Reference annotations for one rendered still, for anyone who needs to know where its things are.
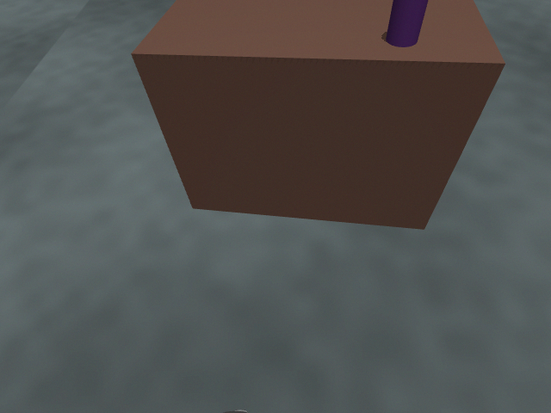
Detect bottle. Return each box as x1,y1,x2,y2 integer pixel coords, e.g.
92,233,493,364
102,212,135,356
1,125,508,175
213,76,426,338
386,0,428,47

